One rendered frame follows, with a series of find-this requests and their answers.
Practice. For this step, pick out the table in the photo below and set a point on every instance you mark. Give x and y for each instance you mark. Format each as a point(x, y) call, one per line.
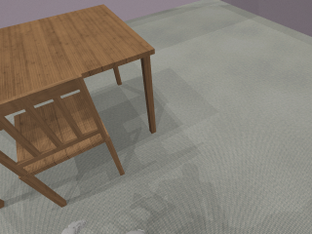
point(89, 41)

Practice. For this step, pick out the left robot hand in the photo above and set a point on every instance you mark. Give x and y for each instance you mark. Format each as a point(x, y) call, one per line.
point(75, 227)

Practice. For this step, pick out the chair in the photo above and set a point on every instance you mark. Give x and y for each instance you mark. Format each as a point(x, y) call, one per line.
point(54, 132)

